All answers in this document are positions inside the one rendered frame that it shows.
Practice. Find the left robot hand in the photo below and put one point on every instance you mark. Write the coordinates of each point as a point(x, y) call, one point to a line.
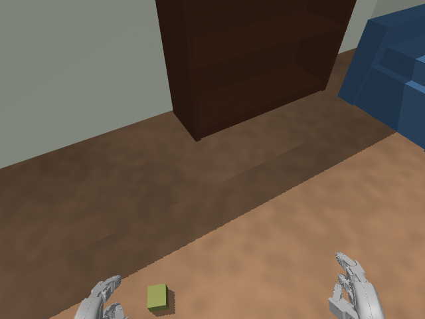
point(92, 307)

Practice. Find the right robot hand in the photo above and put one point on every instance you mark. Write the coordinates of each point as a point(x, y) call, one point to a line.
point(365, 302)

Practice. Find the small box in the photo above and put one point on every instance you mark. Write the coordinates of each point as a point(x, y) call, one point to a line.
point(157, 297)

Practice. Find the bookshelf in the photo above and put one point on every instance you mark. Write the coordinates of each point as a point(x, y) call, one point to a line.
point(229, 61)

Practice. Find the armchair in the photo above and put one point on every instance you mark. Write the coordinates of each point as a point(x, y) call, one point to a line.
point(386, 77)

